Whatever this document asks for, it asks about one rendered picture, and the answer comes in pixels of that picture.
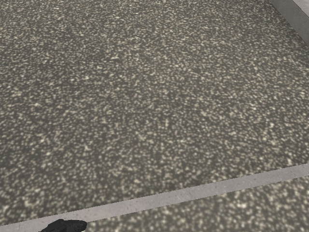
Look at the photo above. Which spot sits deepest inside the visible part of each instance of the robot left hand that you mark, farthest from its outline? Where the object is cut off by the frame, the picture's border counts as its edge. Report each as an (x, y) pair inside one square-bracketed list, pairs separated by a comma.
[(71, 225)]

